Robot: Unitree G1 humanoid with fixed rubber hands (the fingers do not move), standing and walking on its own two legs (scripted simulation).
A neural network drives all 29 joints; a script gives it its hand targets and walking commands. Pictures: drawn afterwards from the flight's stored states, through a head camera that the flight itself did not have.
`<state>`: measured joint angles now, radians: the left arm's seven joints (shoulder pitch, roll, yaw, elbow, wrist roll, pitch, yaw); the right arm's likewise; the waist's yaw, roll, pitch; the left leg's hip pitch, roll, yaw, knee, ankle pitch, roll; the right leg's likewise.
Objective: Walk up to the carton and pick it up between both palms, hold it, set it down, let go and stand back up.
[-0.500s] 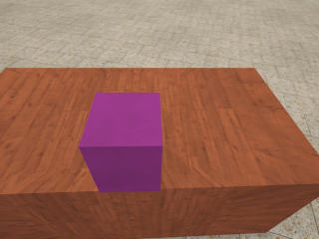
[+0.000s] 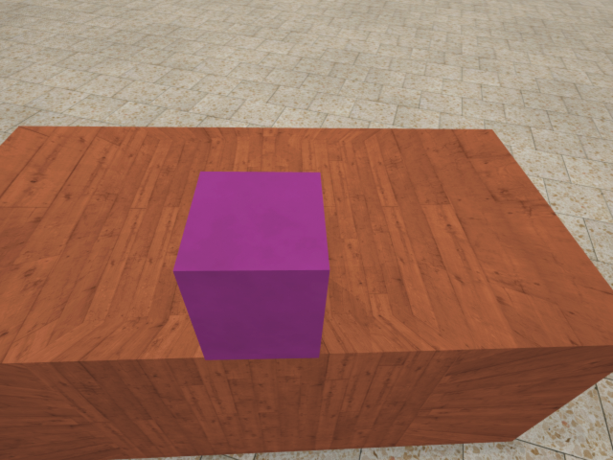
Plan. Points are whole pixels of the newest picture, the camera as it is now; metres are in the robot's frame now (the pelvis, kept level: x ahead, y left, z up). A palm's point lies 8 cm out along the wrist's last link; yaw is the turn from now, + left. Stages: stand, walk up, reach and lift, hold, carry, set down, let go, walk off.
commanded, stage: walk up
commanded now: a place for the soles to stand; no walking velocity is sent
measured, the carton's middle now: (261, 267) +0.45 +0.09 -0.03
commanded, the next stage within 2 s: none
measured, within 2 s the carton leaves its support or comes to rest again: neither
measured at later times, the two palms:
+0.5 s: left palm out of the picture +0.00 +0.23 -0.14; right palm out of the picture +0.01 -0.24 -0.14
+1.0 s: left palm out of the picture +0.04 +0.37 -0.15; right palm out of the picture +0.09 -0.15 -0.12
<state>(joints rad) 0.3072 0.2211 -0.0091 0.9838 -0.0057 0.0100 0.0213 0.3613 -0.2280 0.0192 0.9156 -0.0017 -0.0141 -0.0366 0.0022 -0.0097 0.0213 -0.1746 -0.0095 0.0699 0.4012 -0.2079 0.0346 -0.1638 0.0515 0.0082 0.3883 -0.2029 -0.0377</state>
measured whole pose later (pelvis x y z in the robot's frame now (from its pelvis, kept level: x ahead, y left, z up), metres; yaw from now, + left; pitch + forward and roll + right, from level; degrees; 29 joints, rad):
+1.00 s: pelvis +0.03 +0.11 -0.01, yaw +1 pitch -2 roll -1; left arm 0.35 0.28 0.03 0.89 0.01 0.03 0.03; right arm 0.26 -0.21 -0.01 0.90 0.00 0.02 -0.02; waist 0.00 -0.05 0.04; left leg -0.27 0.05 0.05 0.54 -0.23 -0.01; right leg -0.23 -0.05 0.00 0.66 -0.45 0.03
